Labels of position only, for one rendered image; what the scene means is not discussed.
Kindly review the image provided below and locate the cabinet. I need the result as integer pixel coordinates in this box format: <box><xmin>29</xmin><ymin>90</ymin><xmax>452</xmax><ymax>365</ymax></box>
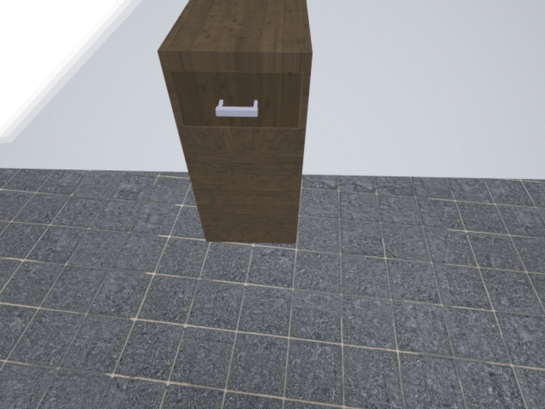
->
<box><xmin>158</xmin><ymin>0</ymin><xmax>313</xmax><ymax>244</ymax></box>

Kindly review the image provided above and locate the handle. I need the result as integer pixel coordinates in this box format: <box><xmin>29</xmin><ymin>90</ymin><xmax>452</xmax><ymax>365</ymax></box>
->
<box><xmin>215</xmin><ymin>100</ymin><xmax>258</xmax><ymax>117</ymax></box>

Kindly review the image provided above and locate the drawer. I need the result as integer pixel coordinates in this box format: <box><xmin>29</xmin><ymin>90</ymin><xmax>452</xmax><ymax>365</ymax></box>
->
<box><xmin>171</xmin><ymin>70</ymin><xmax>302</xmax><ymax>128</ymax></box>

